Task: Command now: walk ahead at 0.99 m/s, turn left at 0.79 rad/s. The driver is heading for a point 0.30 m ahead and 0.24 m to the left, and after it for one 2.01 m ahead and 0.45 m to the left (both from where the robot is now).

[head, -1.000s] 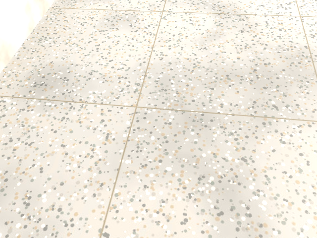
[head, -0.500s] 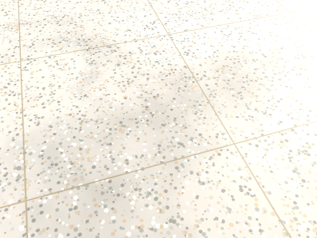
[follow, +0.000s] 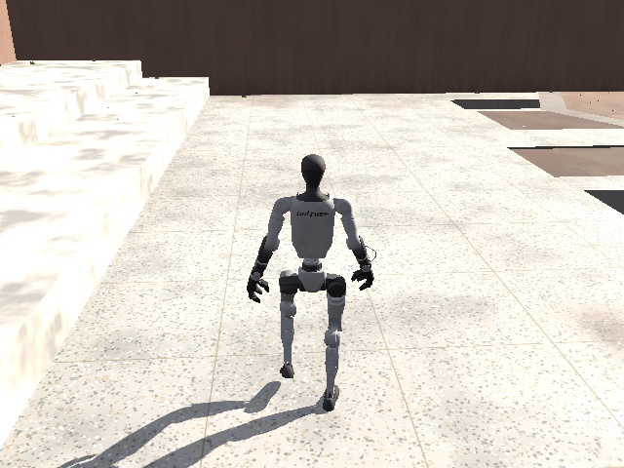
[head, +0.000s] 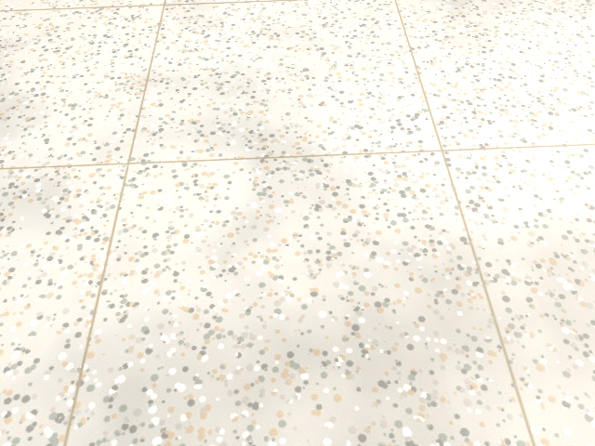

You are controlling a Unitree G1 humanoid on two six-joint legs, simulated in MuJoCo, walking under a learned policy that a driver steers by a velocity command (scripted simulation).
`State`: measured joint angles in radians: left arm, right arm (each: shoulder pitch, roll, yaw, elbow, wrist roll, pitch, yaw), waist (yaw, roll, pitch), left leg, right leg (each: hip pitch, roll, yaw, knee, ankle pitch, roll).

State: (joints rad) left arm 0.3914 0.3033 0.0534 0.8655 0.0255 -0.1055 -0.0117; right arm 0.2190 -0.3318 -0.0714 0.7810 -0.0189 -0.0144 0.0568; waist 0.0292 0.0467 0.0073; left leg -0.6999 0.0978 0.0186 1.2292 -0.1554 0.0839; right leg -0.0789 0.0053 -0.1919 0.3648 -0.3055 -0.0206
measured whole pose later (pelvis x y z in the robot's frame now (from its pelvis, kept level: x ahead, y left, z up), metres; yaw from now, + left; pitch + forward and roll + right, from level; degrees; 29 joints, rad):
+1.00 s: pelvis +0.89 +0.25 +0.00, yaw +35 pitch +3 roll -2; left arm 0.61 0.26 0.04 0.94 0.00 -0.10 -0.02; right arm -0.06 -0.26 0.03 0.61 -0.04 -0.07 0.07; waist 0.12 0.03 0.01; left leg -0.71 0.06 -0.01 0.68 0.01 0.05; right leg 0.13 0.06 0.01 0.14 -0.31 -0.04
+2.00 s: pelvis +1.31 +0.52 -0.01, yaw -17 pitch +1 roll +1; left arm 0.13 0.36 0.10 0.53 -0.01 0.05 0.02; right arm 0.11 -0.30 -0.08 0.73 -0.03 -0.01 -0.01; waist 0.01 -0.04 0.05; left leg -0.35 -0.05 -0.10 0.51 -0.16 0.00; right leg -0.48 0.19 0.25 0.91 -0.46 0.01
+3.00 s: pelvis +1.48 +0.52 +0.00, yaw -23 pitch +2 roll +0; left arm 0.26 0.30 0.05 0.73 0.05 -0.04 -0.05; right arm 0.41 -0.27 -0.04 0.85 -0.03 -0.06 0.02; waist -0.03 -0.05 -0.05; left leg -0.18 -0.04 0.06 0.43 -0.29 0.06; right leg -0.55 -0.04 0.02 1.14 -0.22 -0.07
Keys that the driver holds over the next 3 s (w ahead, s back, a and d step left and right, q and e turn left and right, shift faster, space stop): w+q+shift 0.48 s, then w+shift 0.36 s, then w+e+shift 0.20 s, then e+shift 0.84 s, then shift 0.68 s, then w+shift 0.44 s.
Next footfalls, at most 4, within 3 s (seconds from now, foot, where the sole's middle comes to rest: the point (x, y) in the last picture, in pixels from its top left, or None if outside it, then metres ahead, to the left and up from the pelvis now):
0.22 left None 0.39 0.06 -0.78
0.66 right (289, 305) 0.86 0.10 -0.78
1.10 left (148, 241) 1.07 0.51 -0.78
1.48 right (199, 164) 1.39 0.41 -0.78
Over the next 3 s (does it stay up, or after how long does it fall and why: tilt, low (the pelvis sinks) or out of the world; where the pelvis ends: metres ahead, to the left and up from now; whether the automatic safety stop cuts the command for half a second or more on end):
stays up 1.48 0.52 0.00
